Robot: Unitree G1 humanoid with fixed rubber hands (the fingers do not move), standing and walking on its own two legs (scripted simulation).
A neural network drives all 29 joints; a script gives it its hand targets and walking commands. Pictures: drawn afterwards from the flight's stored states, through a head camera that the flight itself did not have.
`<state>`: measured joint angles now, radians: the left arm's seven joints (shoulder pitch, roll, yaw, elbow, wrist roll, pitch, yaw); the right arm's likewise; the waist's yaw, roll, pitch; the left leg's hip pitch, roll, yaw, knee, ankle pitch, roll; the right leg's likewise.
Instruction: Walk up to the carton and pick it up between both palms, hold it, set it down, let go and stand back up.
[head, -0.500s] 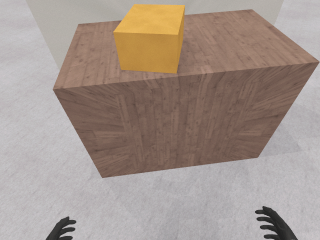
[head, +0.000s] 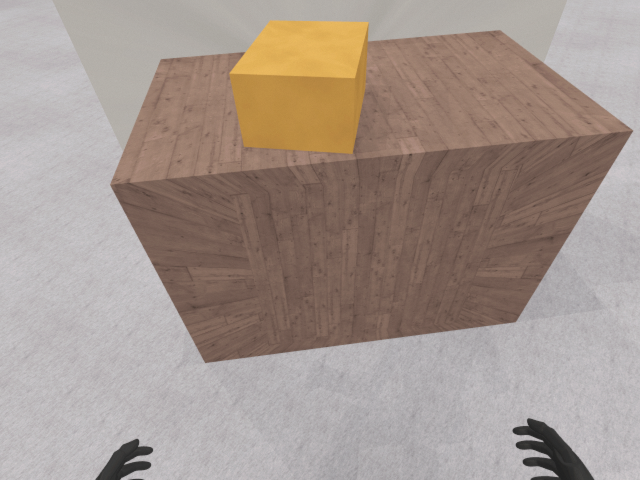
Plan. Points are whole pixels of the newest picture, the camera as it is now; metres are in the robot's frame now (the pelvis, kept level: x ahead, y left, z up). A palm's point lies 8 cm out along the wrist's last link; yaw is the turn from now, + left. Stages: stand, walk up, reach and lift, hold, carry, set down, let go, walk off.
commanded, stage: stand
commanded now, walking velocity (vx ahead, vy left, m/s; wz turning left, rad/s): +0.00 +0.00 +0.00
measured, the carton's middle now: (308, 82) +0.91 +0.02 +0.09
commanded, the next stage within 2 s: none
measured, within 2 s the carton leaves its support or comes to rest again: neither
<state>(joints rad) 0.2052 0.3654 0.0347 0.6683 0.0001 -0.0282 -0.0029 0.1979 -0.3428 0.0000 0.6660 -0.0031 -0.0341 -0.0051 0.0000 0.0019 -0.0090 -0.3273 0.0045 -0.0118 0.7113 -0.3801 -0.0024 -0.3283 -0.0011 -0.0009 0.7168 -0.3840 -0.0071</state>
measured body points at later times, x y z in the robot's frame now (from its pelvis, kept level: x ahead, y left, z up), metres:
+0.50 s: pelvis +0.00 +0.00 +0.00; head -0.01 +0.00 +0.45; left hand +0.13 +0.30 -0.09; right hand +0.14 -0.28 -0.09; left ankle +0.00 +0.13 -0.72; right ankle +0.00 -0.12 -0.72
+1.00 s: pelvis -0.01 +0.00 +0.00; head -0.02 +0.00 +0.45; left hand +0.11 +0.31 -0.09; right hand +0.12 -0.29 -0.09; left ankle +0.00 +0.13 -0.72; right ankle +0.00 -0.12 -0.72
